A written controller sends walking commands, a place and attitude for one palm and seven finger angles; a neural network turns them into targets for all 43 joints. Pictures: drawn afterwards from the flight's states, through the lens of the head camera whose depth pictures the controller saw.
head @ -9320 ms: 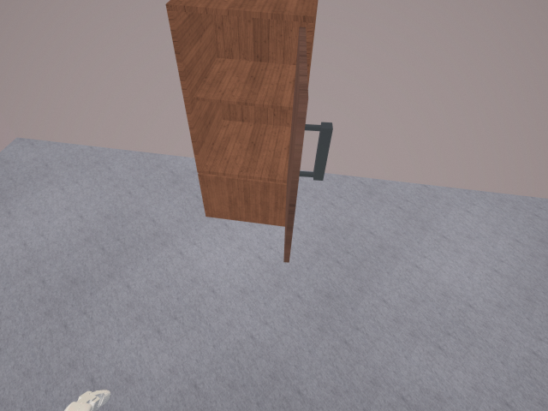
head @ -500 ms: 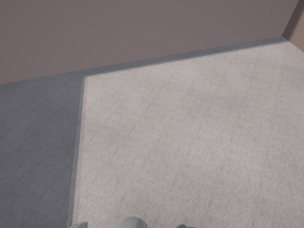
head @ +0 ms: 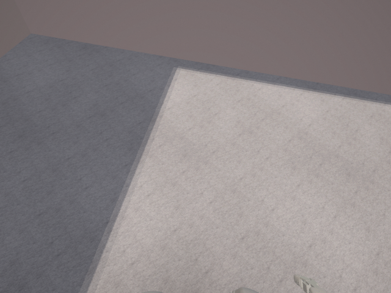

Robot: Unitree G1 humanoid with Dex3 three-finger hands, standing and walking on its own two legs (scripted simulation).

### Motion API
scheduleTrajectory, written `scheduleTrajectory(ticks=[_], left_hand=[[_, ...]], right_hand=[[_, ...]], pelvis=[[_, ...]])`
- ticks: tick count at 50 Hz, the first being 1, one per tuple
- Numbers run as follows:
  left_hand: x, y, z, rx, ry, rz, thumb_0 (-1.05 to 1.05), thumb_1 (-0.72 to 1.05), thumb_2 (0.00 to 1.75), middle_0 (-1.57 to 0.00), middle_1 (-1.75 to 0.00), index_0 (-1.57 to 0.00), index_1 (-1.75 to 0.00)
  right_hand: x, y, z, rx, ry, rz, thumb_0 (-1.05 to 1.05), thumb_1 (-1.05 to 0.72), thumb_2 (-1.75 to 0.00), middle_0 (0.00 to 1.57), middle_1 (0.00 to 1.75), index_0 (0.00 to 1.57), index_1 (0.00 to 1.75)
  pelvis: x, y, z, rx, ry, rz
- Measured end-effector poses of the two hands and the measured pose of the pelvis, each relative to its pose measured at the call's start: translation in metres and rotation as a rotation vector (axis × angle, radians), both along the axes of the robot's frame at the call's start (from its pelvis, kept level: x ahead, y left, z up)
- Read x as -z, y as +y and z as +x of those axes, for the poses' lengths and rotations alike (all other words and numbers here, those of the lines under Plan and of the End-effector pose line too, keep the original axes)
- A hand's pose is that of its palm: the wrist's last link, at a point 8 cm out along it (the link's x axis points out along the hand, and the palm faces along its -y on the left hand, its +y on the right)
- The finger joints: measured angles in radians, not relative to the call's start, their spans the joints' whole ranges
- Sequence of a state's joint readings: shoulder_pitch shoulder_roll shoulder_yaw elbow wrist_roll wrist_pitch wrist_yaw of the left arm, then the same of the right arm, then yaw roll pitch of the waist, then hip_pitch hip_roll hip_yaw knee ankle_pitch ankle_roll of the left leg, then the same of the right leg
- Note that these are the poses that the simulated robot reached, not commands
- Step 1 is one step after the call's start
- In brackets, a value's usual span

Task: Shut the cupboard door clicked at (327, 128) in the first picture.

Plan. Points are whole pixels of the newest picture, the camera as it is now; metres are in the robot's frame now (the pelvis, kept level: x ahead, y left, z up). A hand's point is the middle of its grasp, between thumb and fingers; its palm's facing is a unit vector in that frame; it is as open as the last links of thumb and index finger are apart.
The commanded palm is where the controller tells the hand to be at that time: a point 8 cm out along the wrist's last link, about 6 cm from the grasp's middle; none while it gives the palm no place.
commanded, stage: walk to a spot facing it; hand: left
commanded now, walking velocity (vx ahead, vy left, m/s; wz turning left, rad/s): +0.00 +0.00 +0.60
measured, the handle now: out of the picture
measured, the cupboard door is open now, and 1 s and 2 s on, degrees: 95 95 95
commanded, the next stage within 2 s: none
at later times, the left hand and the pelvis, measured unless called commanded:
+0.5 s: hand out of the picture +0.07 +0.17 -0.13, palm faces +0.27 -0.92 -0.30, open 7.4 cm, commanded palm none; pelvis +0.00 -0.05 +0.01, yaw +17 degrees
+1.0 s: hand out of the picture -0.14 +0.19 -0.18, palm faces +0.61 -0.75 -0.25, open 7.4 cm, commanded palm none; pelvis -0.02 +0.00 +0.00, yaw +35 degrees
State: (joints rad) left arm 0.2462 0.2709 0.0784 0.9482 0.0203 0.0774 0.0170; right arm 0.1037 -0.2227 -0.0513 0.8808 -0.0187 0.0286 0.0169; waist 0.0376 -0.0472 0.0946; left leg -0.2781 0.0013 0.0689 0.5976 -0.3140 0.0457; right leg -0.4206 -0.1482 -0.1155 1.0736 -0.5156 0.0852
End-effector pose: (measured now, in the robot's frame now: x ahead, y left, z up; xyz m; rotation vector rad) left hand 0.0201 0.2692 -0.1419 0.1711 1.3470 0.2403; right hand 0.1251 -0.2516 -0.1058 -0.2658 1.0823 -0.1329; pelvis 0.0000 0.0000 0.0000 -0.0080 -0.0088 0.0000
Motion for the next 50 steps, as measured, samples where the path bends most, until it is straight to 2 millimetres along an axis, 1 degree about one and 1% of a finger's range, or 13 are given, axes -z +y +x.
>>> scheduleTrajectory(ticks=[5,10,17,21,25,29,32,35,39,42,45,47,50], left_hand=[[-0.013,0.008,0.015,-0.021,-0.089,-0.002,0.01,0.91,0.89,-0.20,-0.30,-0.20,-0.30],[-0.022,0.005,0.031,-0.037,-0.157,0.011,0.01,0.91,0.89,-0.20,-0.30,-0.20,-0.30],[-0.034,-0.019,0.049,-0.058,-0.229,0.039,0.01,0.91,0.89,-0.20,-0.30,-0.20,-0.30],[-0.039,-0.040,0.047,-0.081,-0.275,0.073,0.01,0.91,0.89,-0.20,-0.30,-0.20,-0.30],[-0.050,-0.058,0.023,-0.130,-0.255,0.085,0.01,0.90,0.89,-0.20,-0.30,-0.21,-0.30],[-0.054,-0.069,-0.004,-0.192,-0.215,0.085,0.01,0.90,0.89,-0.20,-0.30,-0.21,-0.30],[-0.051,-0.074,-0.025,-0.248,-0.192,0.080,0.01,0.90,0.89,-0.20,-0.30,-0.21,-0.30],[-0.046,-0.077,-0.052,-0.312,-0.163,0.070,0.01,0.90,0.89,-0.20,-0.30,-0.21,-0.30],[-0.034,-0.077,-0.094,-0.402,-0.106,0.049,0.01,0.90,0.89,-0.20,-0.30,-0.21,-0.30],[-0.021,-0.073,-0.129,-0.472,-0.058,0.028,0.01,0.90,0.89,-0.20,-0.30,-0.21,-0.30],[-0.001,-0.063,-0.163,-0.544,-0.020,0.004,0.01,0.90,0.89,-0.20,-0.30,-0.21,-0.30],[0.009,-0.056,-0.181,-0.583,0.009,-0.009,0.01,0.90,0.89,-0.20,-0.30,-0.21,-0.30],[0.006,-0.045,-0.189,-0.615,0.015,-0.018,0.01,0.91,0.89,-0.20,-0.30,-0.20,-0.30]], right_hand=[[-0.006,0.013,-0.003,-0.032,0.026,0.000,0.00,-0.91,-0.90,0.21,0.30,0.20,0.30],[-0.001,0.014,-0.014,-0.046,0.071,0.016,0.00,-0.91,-0.90,0.21,0.30,0.21,0.30],[0.020,-0.008,-0.036,-0.058,0.167,0.040,0.00,-0.91,-0.90,0.21,0.30,0.21,0.30],[0.039,-0.029,-0.039,-0.074,0.213,0.059,0.00,-0.91,-0.90,0.21,0.30,0.21,0.30],[0.039,-0.041,-0.030,-0.115,0.236,0.064,0.00,-0.91,-0.90,0.21,0.30,0.20,0.30],[0.035,-0.045,-0.014,-0.168,0.238,0.066,0.00,-0.91,-0.90,0.20,0.30,0.20,0.30],[0.033,-0.042,-0.001,-0.218,0.244,0.054,0.00,-0.91,-0.90,0.20,0.30,0.20,0.30],[0.031,-0.032,0.017,-0.279,0.243,0.035,0.00,-0.91,-0.90,0.20,0.30,0.20,0.30],[0.026,-0.004,0.048,-0.375,0.206,0.013,0.00,-0.91,-0.90,0.20,0.30,0.20,0.30],[0.020,0.029,0.073,-0.456,0.149,-0.001,0.00,-0.91,-0.90,0.20,0.30,0.20,0.30],[0.016,0.067,0.096,-0.542,0.065,-0.018,0.00,-0.91,-0.90,0.20,0.30,0.20,0.30],[0.010,0.088,0.104,-0.585,0.014,-0.021,0.00,-0.91,-0.90,0.20,0.30,0.20,0.30],[-0.002,0.108,0.104,-0.621,-0.019,-0.026,0.00,-0.91,-0.90,0.20,0.30,0.20,0.30]], pelvis=[[-0.009,0.006,-0.002,-0.053,0.001,-0.017],[-0.011,0.002,-0.003,-0.104,0.011,-0.014],[-0.007,-0.021,-0.004,-0.190,0.030,-0.002],[0.000,-0.040,-0.003,-0.240,0.033,0.012],[-0.008,-0.050,-0.002,-0.301,0.020,0.037],[-0.013,-0.056,0.000,-0.353,0.013,0.055],[-0.014,-0.057,0.000,-0.397,0.010,0.060],[-0.014,-0.054,-0.001,-0.440,0.008,0.059],[-0.010,-0.045,-0.006,-0.492,0.008,0.049],[-0.005,-0.034,-0.011,-0.530,0.009,0.032],[0.007,-0.019,-0.017,-0.571,0.011,0.009],[0.010,-0.012,-0.021,-0.591,0.009,0.014],[0.004,-0.001,-0.022,-0.612,0.000,-0.004]])
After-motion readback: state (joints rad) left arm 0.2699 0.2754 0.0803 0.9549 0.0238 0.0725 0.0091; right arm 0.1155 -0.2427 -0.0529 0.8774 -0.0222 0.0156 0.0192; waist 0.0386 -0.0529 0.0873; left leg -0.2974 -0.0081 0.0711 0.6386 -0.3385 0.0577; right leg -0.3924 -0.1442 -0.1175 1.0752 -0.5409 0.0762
